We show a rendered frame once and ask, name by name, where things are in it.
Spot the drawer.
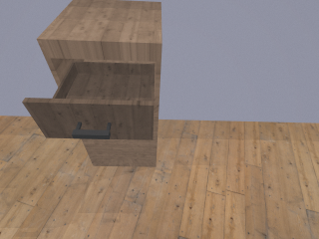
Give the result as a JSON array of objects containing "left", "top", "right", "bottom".
[{"left": 22, "top": 61, "right": 156, "bottom": 140}]

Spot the handle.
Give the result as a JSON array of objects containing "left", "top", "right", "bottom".
[{"left": 72, "top": 121, "right": 112, "bottom": 139}]

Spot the cabinet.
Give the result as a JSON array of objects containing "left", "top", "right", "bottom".
[{"left": 37, "top": 0, "right": 162, "bottom": 167}]

